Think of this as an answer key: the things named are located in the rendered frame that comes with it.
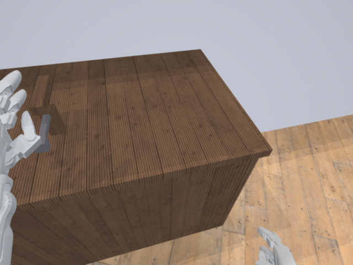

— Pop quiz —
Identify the tap lever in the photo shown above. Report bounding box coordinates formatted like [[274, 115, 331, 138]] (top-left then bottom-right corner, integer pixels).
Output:
[[35, 114, 51, 153]]

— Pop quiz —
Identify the counter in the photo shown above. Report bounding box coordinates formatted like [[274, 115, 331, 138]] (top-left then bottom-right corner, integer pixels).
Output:
[[0, 49, 273, 265]]

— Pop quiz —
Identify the right robot hand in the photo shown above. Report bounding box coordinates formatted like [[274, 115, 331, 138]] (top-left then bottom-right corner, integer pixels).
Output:
[[255, 226, 297, 265]]

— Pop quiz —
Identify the left robot hand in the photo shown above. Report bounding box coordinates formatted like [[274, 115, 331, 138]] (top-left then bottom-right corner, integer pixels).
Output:
[[0, 70, 41, 176]]

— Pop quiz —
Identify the robot left forearm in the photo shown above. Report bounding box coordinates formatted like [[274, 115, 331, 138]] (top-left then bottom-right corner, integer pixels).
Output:
[[0, 174, 17, 265]]

